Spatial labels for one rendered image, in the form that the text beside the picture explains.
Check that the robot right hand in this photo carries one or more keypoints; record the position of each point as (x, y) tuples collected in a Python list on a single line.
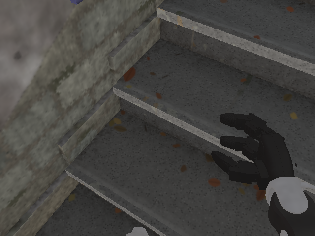
[(271, 156)]

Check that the left robot shin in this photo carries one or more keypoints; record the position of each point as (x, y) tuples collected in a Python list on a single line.
[(139, 229)]

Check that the right robot forearm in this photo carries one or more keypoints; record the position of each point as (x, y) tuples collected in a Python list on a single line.
[(291, 211)]

